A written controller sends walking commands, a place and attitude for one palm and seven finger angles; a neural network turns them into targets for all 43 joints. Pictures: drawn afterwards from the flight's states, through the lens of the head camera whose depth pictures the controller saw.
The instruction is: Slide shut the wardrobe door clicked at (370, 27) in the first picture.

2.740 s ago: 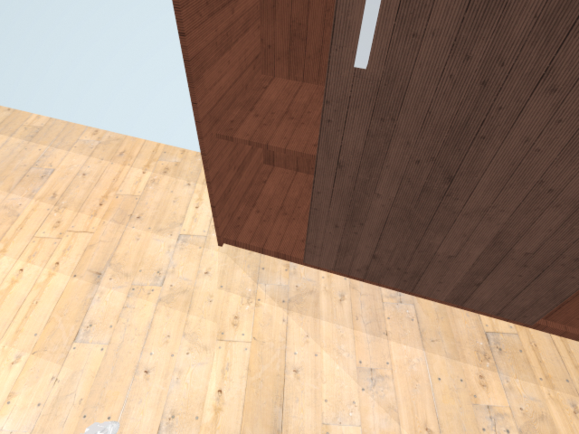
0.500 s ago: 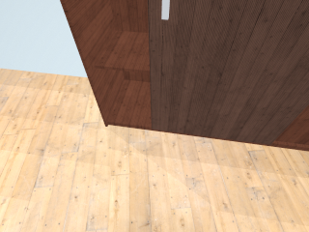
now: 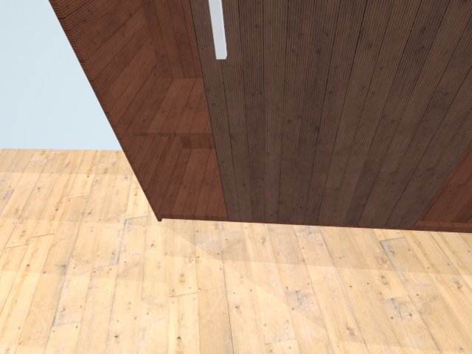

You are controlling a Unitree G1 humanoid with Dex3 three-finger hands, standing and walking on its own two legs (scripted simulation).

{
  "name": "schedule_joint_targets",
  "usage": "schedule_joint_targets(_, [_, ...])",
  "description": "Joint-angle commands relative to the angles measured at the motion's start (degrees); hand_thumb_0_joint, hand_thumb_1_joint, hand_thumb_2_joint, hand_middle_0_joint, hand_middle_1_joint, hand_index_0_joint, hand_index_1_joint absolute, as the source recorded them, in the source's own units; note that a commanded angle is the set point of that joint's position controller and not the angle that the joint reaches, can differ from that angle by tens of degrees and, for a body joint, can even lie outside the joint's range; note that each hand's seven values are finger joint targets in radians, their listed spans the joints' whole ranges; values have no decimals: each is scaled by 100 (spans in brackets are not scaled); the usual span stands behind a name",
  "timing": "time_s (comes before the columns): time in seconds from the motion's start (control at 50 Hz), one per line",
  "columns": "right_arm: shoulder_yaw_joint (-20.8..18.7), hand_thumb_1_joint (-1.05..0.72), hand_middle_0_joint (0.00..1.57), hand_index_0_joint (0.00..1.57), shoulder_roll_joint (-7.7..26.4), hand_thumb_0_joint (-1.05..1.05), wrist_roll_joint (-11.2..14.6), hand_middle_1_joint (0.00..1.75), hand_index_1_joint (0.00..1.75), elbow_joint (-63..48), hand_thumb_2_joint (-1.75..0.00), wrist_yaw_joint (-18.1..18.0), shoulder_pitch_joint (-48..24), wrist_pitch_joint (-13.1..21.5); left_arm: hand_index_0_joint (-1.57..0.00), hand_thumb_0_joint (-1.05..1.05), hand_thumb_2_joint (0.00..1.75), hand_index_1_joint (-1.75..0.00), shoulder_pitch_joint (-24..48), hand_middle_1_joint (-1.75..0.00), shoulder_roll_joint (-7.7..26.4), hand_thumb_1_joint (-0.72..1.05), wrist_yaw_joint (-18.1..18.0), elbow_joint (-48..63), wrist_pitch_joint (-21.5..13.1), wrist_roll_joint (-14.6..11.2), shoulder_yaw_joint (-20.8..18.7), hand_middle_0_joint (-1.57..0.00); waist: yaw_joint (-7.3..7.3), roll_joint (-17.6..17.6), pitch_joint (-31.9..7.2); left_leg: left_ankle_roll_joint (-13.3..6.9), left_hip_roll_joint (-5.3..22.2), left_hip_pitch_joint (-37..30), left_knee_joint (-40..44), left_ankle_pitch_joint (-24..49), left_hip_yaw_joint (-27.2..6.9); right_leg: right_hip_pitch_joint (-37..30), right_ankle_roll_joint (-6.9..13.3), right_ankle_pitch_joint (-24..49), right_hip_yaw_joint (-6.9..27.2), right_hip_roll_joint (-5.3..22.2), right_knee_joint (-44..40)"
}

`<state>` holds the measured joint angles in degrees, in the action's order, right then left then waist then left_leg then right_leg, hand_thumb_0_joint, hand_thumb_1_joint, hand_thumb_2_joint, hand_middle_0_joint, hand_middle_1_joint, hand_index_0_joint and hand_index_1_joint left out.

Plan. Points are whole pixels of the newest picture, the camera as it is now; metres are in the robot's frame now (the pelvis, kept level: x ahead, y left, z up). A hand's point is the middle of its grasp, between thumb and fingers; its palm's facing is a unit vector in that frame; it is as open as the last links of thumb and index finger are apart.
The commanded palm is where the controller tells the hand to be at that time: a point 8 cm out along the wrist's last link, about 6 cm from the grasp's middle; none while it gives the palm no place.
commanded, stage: take the last steps up to it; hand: right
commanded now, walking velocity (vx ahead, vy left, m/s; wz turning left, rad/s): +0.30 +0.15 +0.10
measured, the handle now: (216, 0) +0.83 +0.06 +0.27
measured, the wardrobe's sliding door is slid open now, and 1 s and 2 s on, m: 0.36 0.36 0.36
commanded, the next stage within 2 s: come to a stop and stand still in 0.68 s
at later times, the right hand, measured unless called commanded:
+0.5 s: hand (287, 287) +0.31 -0.08 -0.18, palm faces -0.08 +0.98 -0.17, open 7.4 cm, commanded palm none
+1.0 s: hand (276, 268) +0.35 -0.06 -0.17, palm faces +0.01 +0.98 -0.18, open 7.4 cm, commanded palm none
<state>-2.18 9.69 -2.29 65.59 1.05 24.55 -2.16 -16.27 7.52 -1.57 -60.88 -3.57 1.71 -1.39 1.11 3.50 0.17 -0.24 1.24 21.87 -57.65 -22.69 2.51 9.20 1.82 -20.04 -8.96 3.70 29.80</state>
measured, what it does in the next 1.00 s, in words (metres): walks ahead: left foot, then right foot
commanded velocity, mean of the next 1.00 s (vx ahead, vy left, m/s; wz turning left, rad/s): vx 0.10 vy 0.10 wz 0.01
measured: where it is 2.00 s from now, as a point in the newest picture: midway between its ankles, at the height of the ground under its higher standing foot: outside the picture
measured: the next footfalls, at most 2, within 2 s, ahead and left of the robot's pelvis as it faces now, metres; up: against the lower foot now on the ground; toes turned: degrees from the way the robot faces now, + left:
left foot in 0.42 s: +0.27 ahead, +0.20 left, +0.00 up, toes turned +11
right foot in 0.72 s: +0.35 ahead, +0.00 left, +0.00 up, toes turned -8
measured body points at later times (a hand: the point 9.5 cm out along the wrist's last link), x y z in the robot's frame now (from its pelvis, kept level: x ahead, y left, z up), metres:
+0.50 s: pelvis +0.17 +0.08 -0.02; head +0.21 +0.08 +0.43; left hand +0.03 +0.28 -0.16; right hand +0.31 -0.14 -0.17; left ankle +0.23 +0.19 -0.74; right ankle +0.02 -0.06 -0.65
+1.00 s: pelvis +0.33 +0.12 +0.01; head +0.37 +0.11 +0.45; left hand +0.36 +0.36 -0.14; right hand +0.35 -0.11 -0.16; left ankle +0.36 +0.27 -0.69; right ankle +0.32 +0.01 -0.74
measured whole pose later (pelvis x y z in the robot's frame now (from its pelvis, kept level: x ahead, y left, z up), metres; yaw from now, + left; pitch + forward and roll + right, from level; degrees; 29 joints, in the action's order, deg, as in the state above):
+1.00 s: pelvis +0.33 +0.12 +0.01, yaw +2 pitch +0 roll +1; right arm -2.7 10.3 -1.3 58.8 -0.6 14.9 -2.3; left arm -12.3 9.1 -2.2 -59.4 -0.7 1.2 -2.1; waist 0.9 0.8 5.5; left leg 1.8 3.5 25.7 -47.6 -18.1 2.3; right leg 9.2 0.0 -15.1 -9.4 4.9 25.3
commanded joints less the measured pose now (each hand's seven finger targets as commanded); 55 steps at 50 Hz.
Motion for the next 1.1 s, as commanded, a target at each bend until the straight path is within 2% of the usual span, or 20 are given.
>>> schedule_joint_targets(0.0, [-153, -90, 20, 20, 205, 0, -1, 30, 30, -476, -90, 91, -318, 138, -20, 0, 90, -30, -792, -30, 849, 90, -166, -110, -87, -40, -150, -20, -152, -1020, 734, 153, 424, 1586, -955, 949, -267, -335, 413, 1424, 1091, 1542, -1886])
schedule_joint_targets(0.16, [-131, -90, 20, 20, 106, 0, 31, 30, 30, -868, -90, 160, -1464, 91, -20, 0, 90, -30, -1556, -30, 653, 90, -180, -455, -120, -22, -131, -20, -309, -1107, 1074, 239, 614, 2276, 12, 1564, 89, -741, 462, 2393, 597, 1488, -1869])
schedule_joint_targets(0.26, [-97, -90, 20, 20, 137, 0, 91, 30, 30, -1086, -90, 171, -2238, 171, -20, 0, 90, -30, -1636, -30, 807, 90, -143, -537, -69, 48, -216, -20, -485, -1208, 1071, 32, 502, 1406, 1606, 1358, 295, -761, 426, 2639, 419, 1610, -1720])
schedule_joint_targets(0.32, [-165, -90, 20, 20, 312, 0, 98, 30, 30, -940, -90, 136, -1838, 264, -20, 0, 90, -30, -1482, -30, 991, 90, -120, -564, -25, 49, -295, -20, -242, -1256, 755, -178, 158, 230, 2174, 936, 569, -756, 334, 3865, 240, 1596, -990])
schedule_joint_targets(0.36, [-292, -90, 20, 20, 687, 0, 68, 30, 30, -475, -90, 74, -344, 412, -20, 0, 90, -30, -1334, -30, 1000, 90, -70, -557, 0, -20, -315, -20, 443, -778, -219, -343, -41, -2012, 2849, 1397, 664, -159, 22, 4003, -54, 1197, 921])
schedule_joint_targets(0.38, [-449, -90, 20, 20, 1293, 0, 27, 30, 30, -271, -90, -22, 410, 491, -20, 0, 90, -30, -1607, -30, 661, 90, 11, -479, 3, -103, -264, -20, 676, 495, -1066, -725, 1244, -3633, 3045, 1450, -758, 1290, -159, 1722, -299, 673, 2737])
schedule_joint_targets(0.4, [-486, -90, 20, 20, 1645, 0, 125, 30, 30, -146, -90, -89, 794, 506, -20, 0, 90, -30, -1346, -30, 339, 90, -2, -195, 16, -165, -162, -20, 622, 1058, -1400, -1223, 2324, -3992, 3513, 2499, -2553, 2320, -211, -1532, 175, -62, 4458])
schedule_joint_targets(0.42, [-464, -90, 20, 20, 1625, 0, 164, 30, 30, -243, -90, -132, 512, 498, -20, 0, 90, -30, -993, -30, 380, 90, 19, -86, 47, -201, -170, -20, 633, 815, -1460, -1385, 2344, -3341, 3831, 1806, -2586, 2403, -85, -1319, 790, 183, 5028])
schedule_joint_targets(0.46, [-289, -90, 20, 20, 1009, 0, 136, 30, 30, -555, -90, -213, -660, 452, -20, 0, 90, -30, -470, -30, 413, 90, 59, 83, 124, -85, -243, -20, 208, 166, -113, -1244, 1964, -1698, 4147, 734, -1707, 2600, -57, -589, 872, 598, 4939])
schedule_joint_targets(0.52, [-111, -90, 20, 20, 577, 0, 69, 30, 30, -750, -90, -242, -1321, 504, -20, 0, 90, -30, -874, -30, 237, 90, 77, 29, 337, -13, -202, -20, -399, 286, 333, -912, 1464, -70, 4490, 926, -442, 1656, -183, -396, 609, 613, 3691])
schedule_joint_targets(0.66, [-143, -90, 20, 20, 708, 0, 93, 30, 30, -827, -90, -156, -1253, 385, -20, 0, 90, -30, -999, -30, 402, 90, 133, 185, 224, 22, -177, -20, -671, 23, 201, -788, 890, 257, 3601, 277, -59, -148, -228, 695, -63, 152, 550])
schedule_joint_targets(0.68, [-94, -90, 20, 20, 558, 0, 120, 30, 30, -849, -90, -114, -1159, 343, -20, 0, 90, -30, -1266, -30, 657, 90, 104, 75, 177, 37, -218, -20, -750, -625, 226, -639, 579, 530, 2762, 142, 103, -633, -213, 517, 254, 297, 11])
schedule_joint_targets(0.7, [-56, -90, 20, 20, 205, 0, 142, 30, 30, -957, -90, -53, -963, 306, -20, 0, 90, -30, -1599, -30, 1240, 90, 53, 52, 118, 110, -358, -20, -828, -2135, 277, -276, -42, 1371, 1141, -491, 500, -885, 229, -505, 2381, 1601, -1216])
schedule_joint_targets(0.72, [-80, -90, 20, 20, 396, 0, 69, 30, 30, -1151, -90, -27, -1173, 316, -20, 0, 90, -30, -1611, -30, 1638, 90, 8, 119, 136, 101, -400, -20, -835, -2167, 571, -197, -183, 1688, -145, -1105, 229, -406, 737, -819, 3902, 2500, -2080])
schedule_joint_targets(0.76, [-202, -90, 20, 20, 669, 0, 2, 30, 30, -1035, -90, -9, -1122, 279, -20, 0, 90, -30, -742, -30, 1290, 90, -60, 349, 120, 46, -277, -20, -434, -1265, 899, -102, 320, 1810, -1216, -138, -353, 252, 769, -312, 3184, 2291, -2053])
schedule_joint_targets(0.82, [-143, -90, 20, 20, 371, 0, 90, 30, 30, -758, -90, -62, -588, 166, -20, 0, 90, -30, -73, -30, 970, 90, -157, 459, 8, -11, -129, -20, -47, -979, 325, 207, 424, 980, -559, 445, -374, -52, 558, 4428, 1053, 1577, -1261])
schedule_joint_targets(0.9, [-95, -90, 20, 20, 277, 0, 95, 30, 30, -834, -90, -179, -628, 37, -20, 0, 90, -30, 93, -30, 1128, 90, -180, 382, 167, -67, -258, -20, -128, -1160, 6, 253, 188, 497, 907, 570, 106, -636, 553, 5739, 429, 1334, -803])
schedule_joint_targets(1.02, [-219, -90, 20, 20, 522, 0, 110, 30, 30, -932, -90, -204, -406, 132, -20, 0, 90, -30, 621, -30, 1341, 90, -70, 434, 432, -34, -480, -20, 78, -1516, -218, 94, 231, -400, 2394, 1338, 151, -498, 223, 4296, 296, 1221, 41])
schedule_joint_targets(1.04, [-258, -90, 20, 20, 758, 0, 93, 30, 30, -876, -90, -218, -135, 202, -20, 0, 90, -30, 592, -30, 1261, 90, -30, 455, 464, -59, -483, -20, 194, -913, -433, 111, 433, -955, 3033, 2754, 69, -245, -30, 3052, 203, 941, 615])
schedule_joint_targets(1.08, [-375, -90, 20, 20, 1547, 0, 41, 30, 30, -930, -90, -281, -95, 273, -20, 0, 90, -30, -122, -30, 721, 90, 22, 516, 524, -135, -446, -20, 120, 1343, -957, -723, 2375, -1949, 3113, 7515, -1643, 1197, -361, -1830, 430, -483, 2879])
